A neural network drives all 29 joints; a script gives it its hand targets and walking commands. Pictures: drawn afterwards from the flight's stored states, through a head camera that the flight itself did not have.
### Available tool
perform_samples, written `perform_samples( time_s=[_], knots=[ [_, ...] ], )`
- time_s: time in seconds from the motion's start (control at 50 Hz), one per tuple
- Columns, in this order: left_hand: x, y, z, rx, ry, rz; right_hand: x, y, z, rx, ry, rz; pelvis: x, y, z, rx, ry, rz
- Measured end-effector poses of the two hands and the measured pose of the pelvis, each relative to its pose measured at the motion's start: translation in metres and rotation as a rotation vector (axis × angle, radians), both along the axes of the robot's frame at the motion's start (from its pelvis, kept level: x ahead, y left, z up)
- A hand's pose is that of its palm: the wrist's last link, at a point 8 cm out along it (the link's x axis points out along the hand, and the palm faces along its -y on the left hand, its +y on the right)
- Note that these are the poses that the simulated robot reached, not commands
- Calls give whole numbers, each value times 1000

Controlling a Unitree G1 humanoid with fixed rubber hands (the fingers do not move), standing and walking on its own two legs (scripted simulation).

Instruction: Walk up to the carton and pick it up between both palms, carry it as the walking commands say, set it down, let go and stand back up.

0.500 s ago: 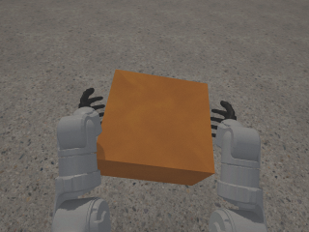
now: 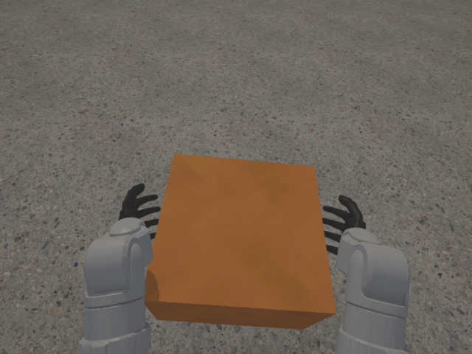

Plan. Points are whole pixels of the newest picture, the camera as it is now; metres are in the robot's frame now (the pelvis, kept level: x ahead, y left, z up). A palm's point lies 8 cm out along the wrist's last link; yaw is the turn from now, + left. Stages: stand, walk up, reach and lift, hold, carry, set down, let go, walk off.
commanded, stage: carry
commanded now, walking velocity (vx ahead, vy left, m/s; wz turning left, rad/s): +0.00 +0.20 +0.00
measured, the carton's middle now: (238, 241) +0.33 +0.00 +0.00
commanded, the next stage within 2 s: none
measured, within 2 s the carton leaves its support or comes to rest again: neither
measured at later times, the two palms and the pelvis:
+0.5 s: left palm (105, 245) +0.26 +0.19 +0.10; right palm (340, 264) +0.24 -0.14 +0.09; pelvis -0.03 +0.04 +0.00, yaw -2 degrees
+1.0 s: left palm (9, 292) +0.20 +0.29 +0.10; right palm (279, 321) +0.16 -0.04 +0.10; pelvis -0.09 +0.14 +0.00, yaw -4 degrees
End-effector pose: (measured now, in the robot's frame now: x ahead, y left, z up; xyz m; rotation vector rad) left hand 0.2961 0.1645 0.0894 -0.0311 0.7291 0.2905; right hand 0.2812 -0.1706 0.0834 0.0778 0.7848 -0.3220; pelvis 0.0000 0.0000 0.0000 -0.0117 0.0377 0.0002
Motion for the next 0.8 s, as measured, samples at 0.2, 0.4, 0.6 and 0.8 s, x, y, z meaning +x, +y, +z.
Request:
perform_samples(
  time_s=[0.2,0.4,0.6,0.8],
  knots=[
    [-3,8,-2,-48,-28,32,-1,9,2,-48,-27,9,1,10,-1,18,28,10],
    [-24,39,13,-9,-61,36,-19,39,6,1,-64,27,-15,38,0,-26,9,4],
    [-49,29,13,-17,-59,-19,-60,30,7,-35,-55,-19,-40,43,0,23,-7,-26],
    [-79,102,10,-34,-63,11,-80,101,11,-28,-63,21,-61,103,-2,-14,-29,-6]
  ],
)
